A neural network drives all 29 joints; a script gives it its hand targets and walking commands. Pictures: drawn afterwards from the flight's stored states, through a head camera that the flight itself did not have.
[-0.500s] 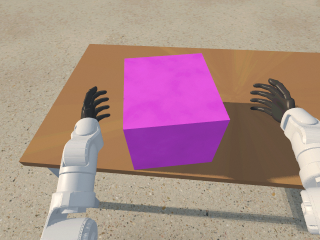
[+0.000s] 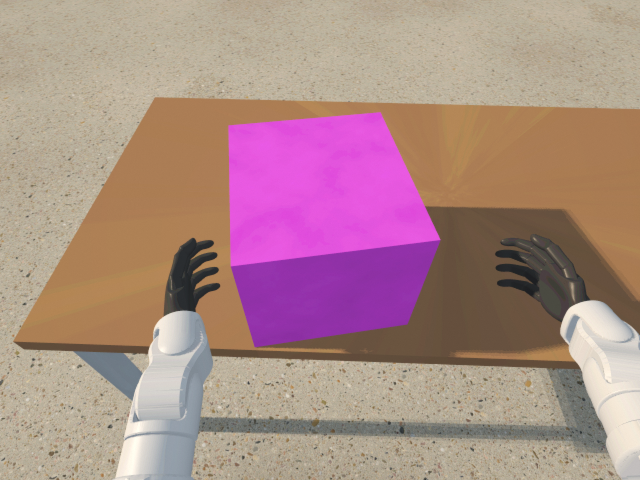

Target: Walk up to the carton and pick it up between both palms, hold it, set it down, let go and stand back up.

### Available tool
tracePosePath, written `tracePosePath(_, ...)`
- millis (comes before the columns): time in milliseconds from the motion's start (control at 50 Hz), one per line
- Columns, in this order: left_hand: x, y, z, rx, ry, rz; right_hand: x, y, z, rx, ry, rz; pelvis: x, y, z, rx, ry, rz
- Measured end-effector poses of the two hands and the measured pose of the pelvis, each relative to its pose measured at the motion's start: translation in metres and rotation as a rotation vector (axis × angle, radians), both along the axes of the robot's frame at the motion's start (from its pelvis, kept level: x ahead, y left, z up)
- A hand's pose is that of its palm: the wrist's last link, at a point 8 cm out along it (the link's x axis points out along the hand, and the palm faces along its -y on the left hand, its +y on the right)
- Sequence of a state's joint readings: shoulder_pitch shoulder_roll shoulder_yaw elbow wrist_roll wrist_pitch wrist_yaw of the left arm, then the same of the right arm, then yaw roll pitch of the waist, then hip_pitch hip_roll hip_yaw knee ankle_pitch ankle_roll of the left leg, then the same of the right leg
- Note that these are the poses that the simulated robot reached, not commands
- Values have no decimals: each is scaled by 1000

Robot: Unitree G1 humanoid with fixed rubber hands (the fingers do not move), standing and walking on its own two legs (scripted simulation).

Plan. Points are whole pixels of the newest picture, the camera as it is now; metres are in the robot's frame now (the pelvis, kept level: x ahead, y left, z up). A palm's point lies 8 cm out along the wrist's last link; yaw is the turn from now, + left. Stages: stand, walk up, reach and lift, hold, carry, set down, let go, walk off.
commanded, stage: set down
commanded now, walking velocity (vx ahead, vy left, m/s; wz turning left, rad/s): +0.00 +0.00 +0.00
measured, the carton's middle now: (319, 226) +0.47 +0.05 +0.01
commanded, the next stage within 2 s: none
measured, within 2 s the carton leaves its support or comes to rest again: neither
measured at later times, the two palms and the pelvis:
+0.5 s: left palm (194, 356) +0.24 +0.18 +0.02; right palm (571, 365) +0.27 -0.28 +0.01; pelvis +0.01 +0.00 +0.00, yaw +0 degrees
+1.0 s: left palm (179, 396) +0.21 +0.20 -0.03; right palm (550, 416) +0.22 -0.26 -0.03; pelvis +0.01 +0.01 +0.00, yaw -1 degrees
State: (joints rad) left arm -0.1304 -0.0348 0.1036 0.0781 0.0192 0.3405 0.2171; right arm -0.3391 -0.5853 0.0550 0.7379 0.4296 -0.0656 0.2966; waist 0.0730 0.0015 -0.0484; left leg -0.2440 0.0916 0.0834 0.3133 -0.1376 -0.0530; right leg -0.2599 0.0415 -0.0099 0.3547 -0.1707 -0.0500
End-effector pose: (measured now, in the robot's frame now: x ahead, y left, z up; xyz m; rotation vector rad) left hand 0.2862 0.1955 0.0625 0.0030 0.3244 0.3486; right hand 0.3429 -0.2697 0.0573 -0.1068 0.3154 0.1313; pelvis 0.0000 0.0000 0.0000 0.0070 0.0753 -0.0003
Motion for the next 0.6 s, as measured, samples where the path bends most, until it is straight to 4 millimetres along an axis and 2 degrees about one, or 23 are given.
tracePosePath(240,-29,-3,-26,10,16,20,-36,-4,-25,5,18,0,3,-3,-1,3,-10,5)
tracePosePath(460,-40,-13,-40,16,17,-6,-66,-10,-44,-1,34,-16,6,1,-2,4,-19,-5)
tracePosePath(600,-55,-19,-57,8,41,-8,-86,-17,-54,-21,55,-24,8,-1,-2,4,-27,-8)
